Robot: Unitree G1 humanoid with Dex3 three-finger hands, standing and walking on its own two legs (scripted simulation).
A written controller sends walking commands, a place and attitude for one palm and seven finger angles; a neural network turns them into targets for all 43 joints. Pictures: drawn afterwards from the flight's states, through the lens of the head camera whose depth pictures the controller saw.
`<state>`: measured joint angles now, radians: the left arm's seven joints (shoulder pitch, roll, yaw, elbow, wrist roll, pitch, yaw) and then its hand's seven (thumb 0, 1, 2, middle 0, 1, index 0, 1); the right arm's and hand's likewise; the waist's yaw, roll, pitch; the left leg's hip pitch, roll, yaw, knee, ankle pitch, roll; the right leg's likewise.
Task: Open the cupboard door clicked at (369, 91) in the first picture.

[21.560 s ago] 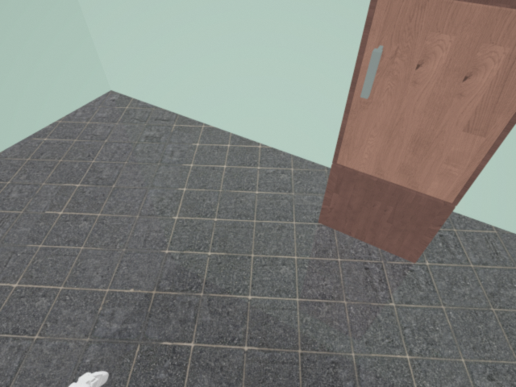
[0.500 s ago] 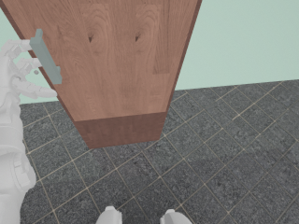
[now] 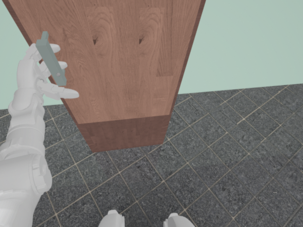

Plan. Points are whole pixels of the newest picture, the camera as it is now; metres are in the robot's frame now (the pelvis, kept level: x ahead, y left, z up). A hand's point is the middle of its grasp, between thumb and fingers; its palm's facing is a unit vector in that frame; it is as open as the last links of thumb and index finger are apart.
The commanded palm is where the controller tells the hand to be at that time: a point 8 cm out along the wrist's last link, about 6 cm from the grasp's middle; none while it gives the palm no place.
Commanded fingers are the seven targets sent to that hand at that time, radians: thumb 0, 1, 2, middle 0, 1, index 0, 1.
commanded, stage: slide the fingers in behind the handle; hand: left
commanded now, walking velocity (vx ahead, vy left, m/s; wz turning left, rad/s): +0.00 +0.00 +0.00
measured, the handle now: (54, 60) +0.54 +0.24 +0.10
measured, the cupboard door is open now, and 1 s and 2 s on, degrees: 0 0 21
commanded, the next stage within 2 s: close the thumb around the handle in 0.48 s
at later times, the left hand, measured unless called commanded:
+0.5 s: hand (60, 73) +0.49 +0.21 +0.10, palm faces +0.09 -1.00 -0.01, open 14.0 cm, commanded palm +0.46 +0.26 +0.10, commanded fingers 0.00 -0.50 0.30 -0.30 -1.20 -0.30 -1.20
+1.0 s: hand (59, 74) +0.48 +0.21 +0.11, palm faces +0.10 -1.00 +0.00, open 9.2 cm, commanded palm +0.45 +0.26 +0.10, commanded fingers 0.00 0.73 0.83 -0.39 -1.33 -0.39 -1.33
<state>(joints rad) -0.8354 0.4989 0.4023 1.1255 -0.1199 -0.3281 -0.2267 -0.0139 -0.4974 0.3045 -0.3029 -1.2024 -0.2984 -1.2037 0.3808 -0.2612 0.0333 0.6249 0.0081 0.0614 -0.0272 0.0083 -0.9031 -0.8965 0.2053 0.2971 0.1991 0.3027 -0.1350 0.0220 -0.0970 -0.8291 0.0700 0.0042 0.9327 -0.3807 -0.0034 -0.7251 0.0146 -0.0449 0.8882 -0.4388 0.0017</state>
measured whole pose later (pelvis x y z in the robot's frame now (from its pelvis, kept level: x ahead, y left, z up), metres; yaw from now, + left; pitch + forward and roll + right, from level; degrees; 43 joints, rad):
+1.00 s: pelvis +0.00 +0.00 +0.00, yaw +0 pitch +16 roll -2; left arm -0.81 0.48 0.40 1.10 -0.13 -0.35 -0.21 -0.01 0.21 0.61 -0.35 -1.28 -0.33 -1.27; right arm 0.38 -0.26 0.02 0.63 0.01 0.06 -0.02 0.01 -0.90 -0.90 0.20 0.30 0.20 0.30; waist -0.13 0.02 -0.10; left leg -0.82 0.07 0.01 0.93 -0.38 0.00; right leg -0.72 0.02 -0.04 0.89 -0.44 0.00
